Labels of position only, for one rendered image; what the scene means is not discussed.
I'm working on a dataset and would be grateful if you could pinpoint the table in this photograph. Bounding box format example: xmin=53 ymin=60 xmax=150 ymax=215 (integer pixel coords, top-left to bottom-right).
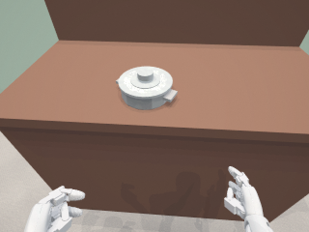
xmin=0 ymin=0 xmax=309 ymax=222

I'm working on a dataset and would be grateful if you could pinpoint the robot left hand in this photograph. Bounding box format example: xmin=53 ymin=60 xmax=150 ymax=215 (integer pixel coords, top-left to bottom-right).
xmin=24 ymin=186 xmax=85 ymax=232

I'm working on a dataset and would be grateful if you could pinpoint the knob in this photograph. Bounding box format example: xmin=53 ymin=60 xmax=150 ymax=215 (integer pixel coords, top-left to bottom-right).
xmin=137 ymin=68 xmax=154 ymax=82

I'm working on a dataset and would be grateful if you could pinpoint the pot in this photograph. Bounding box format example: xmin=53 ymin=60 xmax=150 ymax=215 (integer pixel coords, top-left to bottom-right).
xmin=116 ymin=79 xmax=178 ymax=110

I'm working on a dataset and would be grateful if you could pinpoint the robot right forearm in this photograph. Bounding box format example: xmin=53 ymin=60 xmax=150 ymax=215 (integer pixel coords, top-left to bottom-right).
xmin=244 ymin=215 xmax=273 ymax=232

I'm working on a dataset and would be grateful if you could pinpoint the lid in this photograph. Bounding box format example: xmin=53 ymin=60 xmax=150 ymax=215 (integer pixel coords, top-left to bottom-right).
xmin=118 ymin=66 xmax=173 ymax=100

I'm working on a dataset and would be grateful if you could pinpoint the robot right hand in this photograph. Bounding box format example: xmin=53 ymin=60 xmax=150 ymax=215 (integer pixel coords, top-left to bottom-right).
xmin=224 ymin=166 xmax=264 ymax=219

